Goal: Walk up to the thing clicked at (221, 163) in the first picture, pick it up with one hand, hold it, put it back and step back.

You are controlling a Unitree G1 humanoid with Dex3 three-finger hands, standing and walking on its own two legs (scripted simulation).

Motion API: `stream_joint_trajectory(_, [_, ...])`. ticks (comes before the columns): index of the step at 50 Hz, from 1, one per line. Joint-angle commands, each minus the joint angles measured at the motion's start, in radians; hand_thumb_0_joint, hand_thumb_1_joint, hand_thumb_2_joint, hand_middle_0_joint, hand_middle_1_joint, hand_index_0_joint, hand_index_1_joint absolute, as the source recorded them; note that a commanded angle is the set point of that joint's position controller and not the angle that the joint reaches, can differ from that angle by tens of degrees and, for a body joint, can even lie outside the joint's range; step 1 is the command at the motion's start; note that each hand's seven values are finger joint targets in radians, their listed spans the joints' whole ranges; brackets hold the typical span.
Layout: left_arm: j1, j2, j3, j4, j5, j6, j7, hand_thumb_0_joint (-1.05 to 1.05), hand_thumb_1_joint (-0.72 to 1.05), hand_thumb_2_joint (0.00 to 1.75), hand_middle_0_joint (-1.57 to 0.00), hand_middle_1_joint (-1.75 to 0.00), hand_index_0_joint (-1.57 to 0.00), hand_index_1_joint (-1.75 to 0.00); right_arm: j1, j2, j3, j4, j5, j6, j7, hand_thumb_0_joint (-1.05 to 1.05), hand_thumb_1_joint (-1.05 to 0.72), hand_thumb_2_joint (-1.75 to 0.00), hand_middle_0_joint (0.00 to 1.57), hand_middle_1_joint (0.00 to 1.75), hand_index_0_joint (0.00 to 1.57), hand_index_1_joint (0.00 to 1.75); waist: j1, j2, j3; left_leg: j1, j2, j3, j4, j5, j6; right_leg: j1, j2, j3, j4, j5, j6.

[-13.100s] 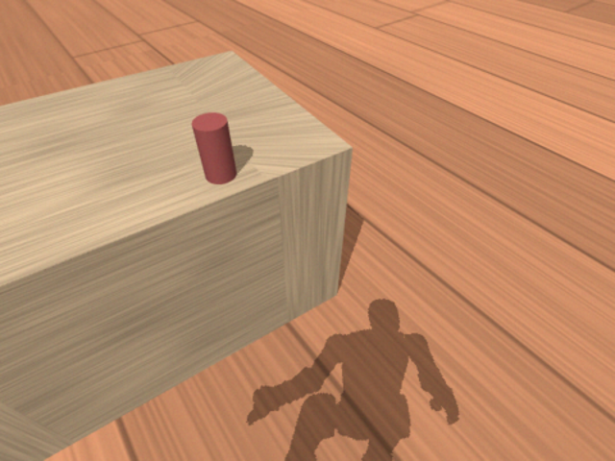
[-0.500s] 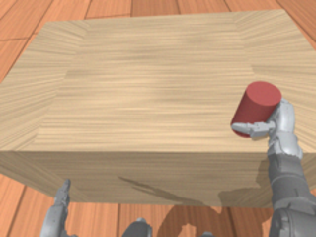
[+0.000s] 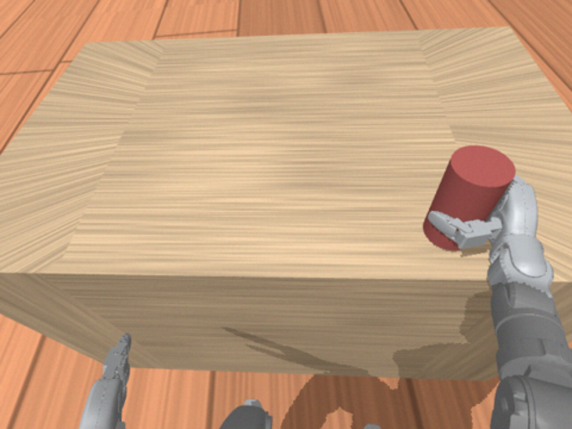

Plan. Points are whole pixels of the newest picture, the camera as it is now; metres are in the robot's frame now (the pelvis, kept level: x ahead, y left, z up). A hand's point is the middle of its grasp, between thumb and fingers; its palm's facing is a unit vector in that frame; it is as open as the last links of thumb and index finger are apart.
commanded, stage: settle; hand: right
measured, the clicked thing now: (463, 201) +0.44 -0.19 +0.07
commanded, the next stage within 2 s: lift in 0.52 s
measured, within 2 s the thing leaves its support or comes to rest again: neither
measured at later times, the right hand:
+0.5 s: hand (466, 186) +0.44 -0.19 +0.10, palm faces +0.10 +0.99 +0.01, open 10.4 cm
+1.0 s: hand (477, 175) +0.42 -0.18 +0.14, palm faces +0.11 +0.99 +0.00, open 10.4 cm
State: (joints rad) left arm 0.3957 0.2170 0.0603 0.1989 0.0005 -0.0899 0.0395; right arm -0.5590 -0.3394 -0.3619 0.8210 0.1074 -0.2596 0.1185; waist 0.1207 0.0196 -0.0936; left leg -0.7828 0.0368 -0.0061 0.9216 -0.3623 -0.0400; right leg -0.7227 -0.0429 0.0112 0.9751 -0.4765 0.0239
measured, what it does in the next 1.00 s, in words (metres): stands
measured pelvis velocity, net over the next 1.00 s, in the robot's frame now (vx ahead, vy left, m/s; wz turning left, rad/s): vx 0.01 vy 0.00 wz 0.00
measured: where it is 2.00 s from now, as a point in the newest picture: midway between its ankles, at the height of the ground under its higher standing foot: outside the picture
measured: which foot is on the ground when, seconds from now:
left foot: down 0.00-1.00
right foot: down 0.00-1.00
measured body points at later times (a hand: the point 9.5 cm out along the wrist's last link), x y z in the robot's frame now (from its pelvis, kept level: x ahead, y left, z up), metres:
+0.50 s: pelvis +0.01 +0.00 +0.02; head +0.06 -0.01 +0.47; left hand +0.15 +0.28 -0.02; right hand +0.43 -0.24 +0.10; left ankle +0.05 +0.15 -0.68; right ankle +0.00 -0.13 -0.68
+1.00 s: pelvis +0.01 +0.00 +0.03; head +0.04 +0.00 +0.48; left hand +0.16 +0.27 -0.02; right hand +0.41 -0.24 +0.15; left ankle +0.05 +0.15 -0.68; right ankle +0.00 -0.13 -0.68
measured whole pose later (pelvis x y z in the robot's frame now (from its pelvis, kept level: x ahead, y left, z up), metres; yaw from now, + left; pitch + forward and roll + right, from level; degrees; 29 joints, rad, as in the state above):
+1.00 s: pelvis +0.01 +0.00 +0.03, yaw +0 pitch +6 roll +0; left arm 0.34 0.22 0.06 0.38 -0.02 -0.11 0.07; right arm -0.48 -0.29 -0.28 0.62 0.15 -0.11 0.09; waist 0.06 -0.01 -0.06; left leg -0.51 0.04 -0.01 0.70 -0.29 -0.04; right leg -0.44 -0.04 0.00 0.73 -0.39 0.03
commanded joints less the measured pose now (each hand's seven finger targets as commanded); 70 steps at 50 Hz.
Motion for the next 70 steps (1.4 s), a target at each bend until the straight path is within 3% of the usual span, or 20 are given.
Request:
stream_joint_trajectory(1, [0.032,0.161,0.092,-0.096,0.001,-0.062,0.025,0.00,-0.55,0.06,-0.05,-0.05,-0.05,-0.05,-0.492,-0.192,0.006,-0.234,0.038,-0.086,0.005,0.00,-0.07,-1.19,1.20,1.32,1.25,1.32,0.007,-0.104,-0.384,0.222,-0.044,0.039,-0.116,0.235,0.047,0.229,0.028,0.002,-0.175,0.314,-0.020])
stream_joint_trajectory(2, [0.013,0.147,0.069,-0.097,-0.004,-0.061,0.019,0.00,-0.55,0.06,-0.05,-0.05,-0.05,-0.05,-0.445,-0.160,0.017,-0.205,0.046,-0.074,0.012,0.00,-0.08,-1.22,1.20,1.33,1.24,1.33,-0.008,-0.099,-0.355,0.227,-0.044,0.040,-0.122,0.230,0.046,0.223,0.028,0.007,-0.189,0.326,-0.017])
stream_joint_trajectory(4, [-0.082,0.181,0.094,-0.180,-0.005,-0.072,0.031,0.00,-0.56,0.06,-0.05,-0.05,-0.05,-0.05,-0.612,-0.292,-0.031,-0.382,0.035,-0.096,0.006,0.00,-0.08,-1.20,1.21,1.33,1.26,1.33,-0.015,-0.133,-0.532,0.285,-0.041,0.037,-0.116,0.312,0.044,0.321,0.026,0.003,-0.175,0.423,-0.014])
stream_joint_trajectory(7, [0.031,0.131,0.070,-0.007,-0.006,-0.060,0.018,0.00,-0.55,0.05,-0.05,-0.05,-0.05,-0.05,-0.460,-0.169,0.009,-0.174,0.055,-0.054,0.027,0.00,-0.09,-1.20,1.22,1.33,1.26,1.33,-0.012,-0.103,-0.299,0.233,-0.038,0.038,-0.141,0.250,0.045,0.212,0.033,-0.006,-0.198,0.340,-0.020])
stream_joint_trajectory(8, [-0.041,0.143,0.065,-0.074,-0.010,-0.069,0.018,0.00,-0.55,0.05,-0.05,-0.05,-0.05,-0.05,-0.468,-0.158,0.017,-0.205,0.058,-0.056,0.030,0.00,-0.07,-1.22,1.20,1.33,1.25,1.34,-0.010,-0.072,-0.352,0.251,-0.039,0.039,-0.146,0.254,0.043,0.233,0.029,-0.002,-0.206,0.341,-0.022])
stream_joint_trajectory(9, [-0.152,0.158,0.068,-0.189,-0.012,-0.083,0.026,0.00,-0.55,0.05,-0.05,-0.05,-0.05,-0.05,-0.647,-0.292,-0.036,-0.430,0.053,-0.087,0.021,0.00,-0.08,-1.23,1.21,1.35,1.26,1.35,-0.029,-0.119,-0.502,0.309,-0.035,0.030,-0.145,0.293,0.042,0.307,0.028,-0.007,-0.199,0.371,-0.018])
stream_joint_trajectory(10, [-0.060,0.181,0.096,-0.104,-0.006,-0.074,0.030,0.00,-0.55,0.06,-0.05,-0.05,-0.05,-0.05,-0.592,-0.295,-0.037,-0.315,0.042,-0.074,0.019,0.00,-0.09,-1.24,1.20,1.35,1.25,1.35,-0.020,-0.137,-0.493,0.305,-0.039,0.036,-0.140,0.307,0.045,0.326,0.029,-0.006,-0.200,0.403,-0.014])
stream_joint_trajectory(13, [-0.019,0.153,0.078,-0.065,-0.015,-0.067,0.021,0.00,-0.54,0.05,-0.05,-0.05,-0.05,-0.05,-0.472,-0.189,0.007,-0.205,0.058,-0.043,0.032,0.00,-0.13,-1.27,1.21,1.37,1.26,1.37,-0.024,-0.066,-0.348,0.301,-0.038,0.036,-0.168,0.275,0.039,0.249,0.038,-0.014,-0.222,0.336,-0.025])
stream_joint_trajectory(15, [-0.101,0.210,0.114,-0.152,-0.012,-0.076,0.032,0.00,-0.55,0.05,-0.05,-0.05,-0.05,-0.05,-0.602,-0.307,-0.047,-0.398,0.053,-0.066,0.016,0.00,-0.13,-1.28,1.21,1.38,1.26,1.38,-0.030,-0.099,-0.500,0.364,-0.032,0.027,-0.169,0.313,0.037,0.314,0.039,-0.017,-0.224,0.361,-0.025])
stream_joint_trajectory(20, [-0.037,0.144,0.070,-0.052,-0.014,-0.074,0.026,0.00,-0.55,0.05,-0.05,-0.05,-0.05,-0.05,-0.500,-0.187,0.013,-0.238,0.058,-0.042,0.016,0.00,-0.12,-1.29,1.22,1.39,1.27,1.39,-0.016,-0.076,-0.344,0.314,-0.039,0.037,-0.185,0.305,0.039,0.292,0.033,-0.014,-0.238,0.385,-0.020])
stream_joint_trajectory(22, [-0.107,0.166,0.077,-0.122,-0.014,-0.081,0.032,0.00,-0.54,0.05,-0.05,-0.05,-0.05,-0.05,-0.621,-0.321,-0.049,-0.404,0.050,-0.062,0.000,0.00,-0.13,-1.31,1.20,1.40,1.26,1.40,-0.050,-0.130,-0.474,0.377,-0.033,0.024,-0.186,0.324,0.039,0.344,0.037,-0.019,-0.237,0.385,-0.019])
stream_joint_trajectory(24, [-0.020,0.123,0.049,-0.035,-0.013,-0.073,0.026,0.00,-0.54,0.05,-0.05,-0.05,-0.05,-0.05,-0.510,-0.190,0.018,-0.282,0.056,-0.038,0.013,0.00,-0.14,-1.31,1.18,1.39,1.24,1.39,-0.033,-0.099,-0.355,0.364,-0.031,0.026,-0.198,0.317,0.039,0.287,0.042,-0.024,-0.249,0.354,-0.023])
stream_joint_trajectory(27, [-0.108,0.152,0.053,-0.107,-0.014,-0.081,0.033,0.00,-0.55,0.05,-0.05,-0.05,-0.05,-0.05,-0.574,-0.286,-0.028,-0.374,0.054,-0.048,0.008,0.00,-0.16,-1.32,1.20,1.41,1.26,1.41,-0.048,-0.111,-0.457,0.411,-0.029,0.022,-0.203,0.346,0.036,0.339,0.040,-0.025,-0.251,0.386,-0.022])
stream_joint_trajectory(31, [-0.085,0.171,0.086,-0.061,-0.018,-0.084,0.036,0.00,-0.55,0.05,-0.05,-0.05,-0.05,-0.05,-0.521,-0.205,0.013,-0.313,0.067,-0.026,0.014,0.00,-0.17,-1.35,1.20,1.42,1.25,1.42,-0.025,-0.072,-0.396,0.389,-0.029,0.020,-0.224,0.321,0.031,0.331,0.042,-0.028,-0.265,0.341,-0.029])
stream_joint_trajectory(33, [-0.091,0.182,0.093,-0.060,-0.019,-0.084,0.044,0.00,-0.53,0.04,-0.05,-0.05,-0.06,-0.05,-0.562,-0.286,-0.031,-0.385,0.065,-0.033,0.005,0.00,-0.08,-1.30,1.22,1.41,1.27,1.41,-0.038,-0.059,-0.430,0.421,-0.028,0.022,-0.228,0.336,0.027,0.349,0.042,-0.027,-0.265,0.357,-0.030])
stream_joint_trajectory(36, [-0.075,0.140,0.063,-0.049,-0.020,-0.083,0.040,0.00,-0.53,0.04,-0.05,-0.05,-0.05,-0.05,-0.505,-0.192,0.012,-0.346,0.074,-0.020,-0.001,0.00,-0.06,-1.26,1.19,1.37,1.24,1.37,-0.038,-0.060,-0.371,0.419,-0.031,0.026,-0.244,0.308,0.030,0.338,0.043,-0.028,-0.290,0.331,-0.029])
stream_joint_trajectory(46, [-0.113,0.116,0.035,-0.006,-0.021,-0.080,0.043,0.00,-0.53,0.04,-0.04,-0.05,-0.05,-0.05,-0.472,-0.175,0.037,-0.524,0.079,0.027,-0.029,0.00,-0.13,-1.26,1.22,1.38,1.26,1.38,-0.074,-0.105,-0.367,0.473,-0.036,0.038,-0.278,0.366,0.041,0.421,0.034,-0.029,-0.337,0.430,-0.014])
stream_joint_trajectory(48, [-0.096,0.175,0.095,0.030,-0.020,-0.076,0.053,0.00,-0.53,0.04,-0.04,-0.05,-0.05,-0.05,-0.435,-0.205,0.019,-0.572,0.081,0.047,-0.038,0.00,-0.12,-1.27,1.23,1.39,1.27,1.39,-0.077,-0.118,-0.386,0.489,-0.037,0.043,-0.282,0.385,0.042,0.459,0.031,-0.026,-0.350,0.463,-0.010])
stream_joint_trajectory(50, [-0.134,0.124,0.043,-0.007,-0.022,-0.079,0.051,0.00,-0.53,0.04,-0.04,-0.05,-0.05,-0.05,-0.454,-0.173,0.047,-0.623,0.083,0.065,-0.044,0.00,-0.14,-1.26,1.23,1.39,1.28,1.39,-0.077,-0.094,-0.378,0.511,-0.037,0.046,-0.294,0.384,0.041,0.465,0.030,-0.028,-0.357,0.455,-0.012])
stream_joint_trajectory(70, [-0.220,0.127,0.060,0.105,-0.024,-0.108,0.058,0.00,-0.54,0.04,-0.04,-0.05,-0.04,-0.04,-0.303,-0.118,0.073,-0.930,0.116,0.317,-0.057,0.00,-0.12,-1.26,1.23,1.39,1.27,1.39,-0.103,-0.057,-0.213,0.545,-0.027,0.056,-0.407,0.235,0.026,0.494,0.043,-0.033,-0.469,0.278,-0.027])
